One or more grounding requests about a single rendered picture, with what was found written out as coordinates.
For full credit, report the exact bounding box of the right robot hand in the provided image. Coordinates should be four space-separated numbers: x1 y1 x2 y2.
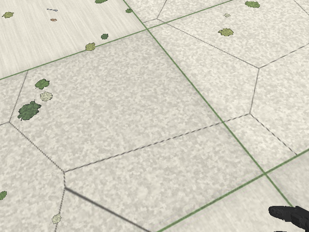
268 206 309 232

